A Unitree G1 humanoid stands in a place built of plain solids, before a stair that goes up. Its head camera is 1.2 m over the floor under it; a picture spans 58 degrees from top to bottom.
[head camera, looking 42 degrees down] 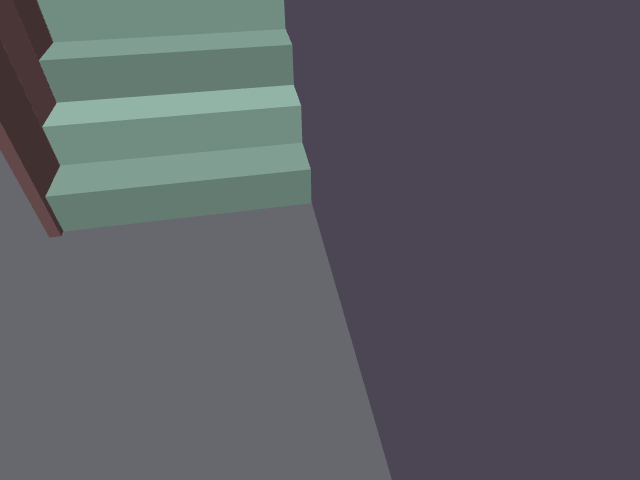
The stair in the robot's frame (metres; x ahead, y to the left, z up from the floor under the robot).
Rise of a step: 0.18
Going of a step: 0.23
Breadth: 1.07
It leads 11 degrees to the left of straight ahead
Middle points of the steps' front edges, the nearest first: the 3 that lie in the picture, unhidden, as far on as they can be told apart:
1.48 0.56 0.18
1.71 0.61 0.37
1.94 0.65 0.55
